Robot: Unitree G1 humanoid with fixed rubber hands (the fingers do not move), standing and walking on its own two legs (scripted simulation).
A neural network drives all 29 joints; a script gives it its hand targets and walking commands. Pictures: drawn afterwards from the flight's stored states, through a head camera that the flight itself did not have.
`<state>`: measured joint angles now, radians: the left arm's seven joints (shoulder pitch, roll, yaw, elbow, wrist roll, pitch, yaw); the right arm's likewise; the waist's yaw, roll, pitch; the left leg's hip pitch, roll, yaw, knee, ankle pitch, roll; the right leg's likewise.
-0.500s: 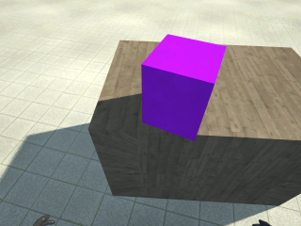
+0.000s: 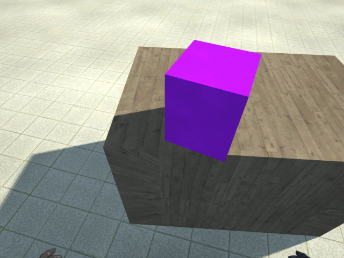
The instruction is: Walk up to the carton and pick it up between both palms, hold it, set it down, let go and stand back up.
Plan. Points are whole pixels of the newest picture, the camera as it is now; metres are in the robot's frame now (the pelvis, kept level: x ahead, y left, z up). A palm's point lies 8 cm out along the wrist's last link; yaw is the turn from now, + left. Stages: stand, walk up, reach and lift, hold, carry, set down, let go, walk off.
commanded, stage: walk up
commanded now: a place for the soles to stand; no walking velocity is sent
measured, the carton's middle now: (209, 100) +0.55 -0.09 +0.07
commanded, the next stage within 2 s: none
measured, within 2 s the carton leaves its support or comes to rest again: neither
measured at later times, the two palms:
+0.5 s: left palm out of the picture +0.13 +0.26 -0.07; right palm out of the picture +0.08 -0.38 -0.10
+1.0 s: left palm (106, 240) +0.19 +0.17 -0.06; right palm out of the picture +0.06 -0.47 -0.09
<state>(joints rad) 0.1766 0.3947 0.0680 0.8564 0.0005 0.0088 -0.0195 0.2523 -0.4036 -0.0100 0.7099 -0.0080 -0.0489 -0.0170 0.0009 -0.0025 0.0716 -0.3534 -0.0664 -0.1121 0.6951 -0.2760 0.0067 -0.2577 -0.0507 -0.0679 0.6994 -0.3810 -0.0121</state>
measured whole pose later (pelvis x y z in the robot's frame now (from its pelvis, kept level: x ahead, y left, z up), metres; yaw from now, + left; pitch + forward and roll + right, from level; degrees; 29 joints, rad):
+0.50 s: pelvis +0.03 -0.07 -0.01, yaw -1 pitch -2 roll +3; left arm 0.28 0.40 0.14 0.77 0.00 -0.02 -0.06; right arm 0.44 -0.40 -0.05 0.71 -0.01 -0.08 -0.01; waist 0.00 -0.02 0.00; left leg -0.34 -0.04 -0.13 0.75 -0.36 0.03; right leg -0.41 -0.03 -0.07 0.77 -0.30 -0.05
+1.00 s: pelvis +0.07 -0.15 +0.00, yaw -4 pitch -7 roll +2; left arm 0.27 0.40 0.11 0.69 0.00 -0.02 -0.01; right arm 0.48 -0.40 -0.08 0.71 -0.01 -0.03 -0.02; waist 0.00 -0.02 0.11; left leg -0.29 -0.06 -0.04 0.49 -0.05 0.09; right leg -0.31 0.11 -0.10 0.86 -0.35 0.02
